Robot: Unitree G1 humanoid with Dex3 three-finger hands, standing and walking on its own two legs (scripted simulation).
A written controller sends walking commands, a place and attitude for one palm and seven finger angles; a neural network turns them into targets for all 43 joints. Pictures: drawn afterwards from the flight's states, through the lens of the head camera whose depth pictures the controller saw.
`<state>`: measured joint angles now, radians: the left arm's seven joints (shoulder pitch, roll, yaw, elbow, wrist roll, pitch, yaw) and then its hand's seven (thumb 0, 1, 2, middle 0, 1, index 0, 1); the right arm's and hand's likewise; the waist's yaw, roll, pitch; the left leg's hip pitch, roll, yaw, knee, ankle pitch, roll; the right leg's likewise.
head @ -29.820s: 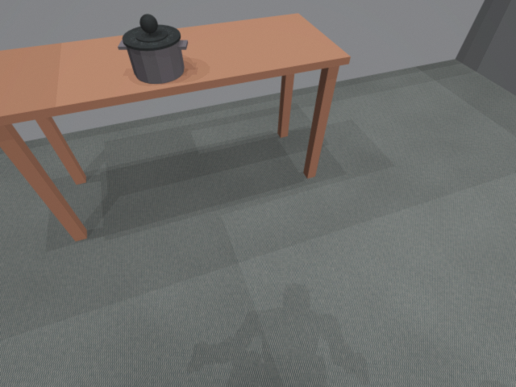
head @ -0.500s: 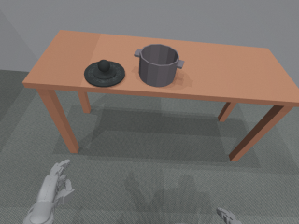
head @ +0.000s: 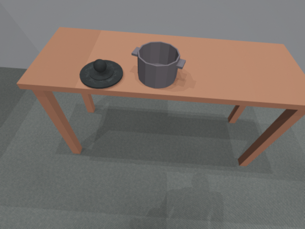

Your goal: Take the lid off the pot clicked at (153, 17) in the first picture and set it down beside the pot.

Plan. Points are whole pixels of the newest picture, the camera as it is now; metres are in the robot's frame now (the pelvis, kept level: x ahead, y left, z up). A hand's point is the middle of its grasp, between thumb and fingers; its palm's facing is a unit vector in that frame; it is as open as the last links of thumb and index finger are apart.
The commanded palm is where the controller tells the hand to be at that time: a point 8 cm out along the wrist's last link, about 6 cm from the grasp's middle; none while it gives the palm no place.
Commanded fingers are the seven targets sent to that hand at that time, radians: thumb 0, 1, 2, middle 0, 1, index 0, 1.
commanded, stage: stop stepping back and stand still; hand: left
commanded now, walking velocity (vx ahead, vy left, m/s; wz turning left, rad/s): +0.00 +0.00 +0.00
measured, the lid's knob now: (100, 65) +0.72 +0.25 -0.03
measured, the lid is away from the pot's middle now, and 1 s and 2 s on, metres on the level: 0.25 0.25 0.25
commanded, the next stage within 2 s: let the arm hang, fingers relaxed in 0.48 s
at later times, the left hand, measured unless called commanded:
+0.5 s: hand out of the picture +0.05 +0.16 -0.18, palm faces +0.02 -0.98 -0.18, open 7.3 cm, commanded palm none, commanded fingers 0.00 0.90 0.90 -0.20 -0.30 -0.20 -0.30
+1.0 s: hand out of the picture +0.06 +0.16 -0.18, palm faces +0.02 -0.98 -0.19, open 7.3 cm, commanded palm none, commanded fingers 0.00 0.90 0.90 -0.20 -0.30 -0.20 -0.30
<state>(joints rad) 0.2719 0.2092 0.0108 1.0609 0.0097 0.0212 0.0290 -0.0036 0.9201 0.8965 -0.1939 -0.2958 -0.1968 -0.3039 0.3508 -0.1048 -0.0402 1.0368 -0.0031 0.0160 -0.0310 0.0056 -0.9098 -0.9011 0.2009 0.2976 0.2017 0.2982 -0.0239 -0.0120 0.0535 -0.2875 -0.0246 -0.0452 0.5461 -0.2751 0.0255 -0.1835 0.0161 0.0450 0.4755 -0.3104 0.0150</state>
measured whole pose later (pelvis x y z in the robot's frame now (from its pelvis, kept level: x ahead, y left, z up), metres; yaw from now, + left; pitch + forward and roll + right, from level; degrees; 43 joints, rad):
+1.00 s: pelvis +0.03 -0.01 +0.00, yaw -1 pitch +0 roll +0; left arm 0.24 0.16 0.02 1.08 0.01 0.01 0.05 0.00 0.92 0.90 -0.20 -0.30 -0.20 -0.30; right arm 0.29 -0.11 -0.04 1.10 0.00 0.00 -0.05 0.00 -0.92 -0.90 0.20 0.30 0.20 0.30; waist -0.02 -0.02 0.06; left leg -0.19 -0.01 -0.03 0.51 -0.31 0.01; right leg -0.09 0.02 0.06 0.45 -0.35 0.00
